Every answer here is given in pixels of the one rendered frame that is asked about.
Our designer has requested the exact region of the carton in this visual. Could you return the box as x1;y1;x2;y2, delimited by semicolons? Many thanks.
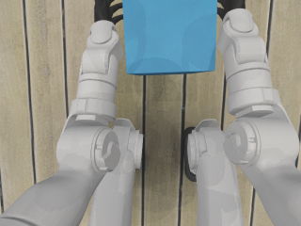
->
122;0;217;76

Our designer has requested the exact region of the right robot foot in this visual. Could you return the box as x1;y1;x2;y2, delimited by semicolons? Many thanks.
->
182;126;197;182

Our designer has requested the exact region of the robot left hand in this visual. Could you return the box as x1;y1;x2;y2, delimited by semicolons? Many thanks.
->
94;0;123;25

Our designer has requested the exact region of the right robot upper arm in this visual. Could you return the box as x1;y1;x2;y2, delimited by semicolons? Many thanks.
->
223;117;301;226

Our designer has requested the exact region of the left robot upper arm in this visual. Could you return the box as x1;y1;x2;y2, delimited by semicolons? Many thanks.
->
0;126;121;226

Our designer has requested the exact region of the robot left forearm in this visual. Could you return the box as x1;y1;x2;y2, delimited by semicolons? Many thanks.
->
55;20;124;155

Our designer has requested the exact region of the robot right forearm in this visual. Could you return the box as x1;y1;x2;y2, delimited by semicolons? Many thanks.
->
216;8;300;145

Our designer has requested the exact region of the robot right hand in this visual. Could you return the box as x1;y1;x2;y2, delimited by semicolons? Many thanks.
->
216;0;246;22

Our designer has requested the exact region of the left robot thigh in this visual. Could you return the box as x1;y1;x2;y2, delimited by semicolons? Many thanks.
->
88;125;144;226

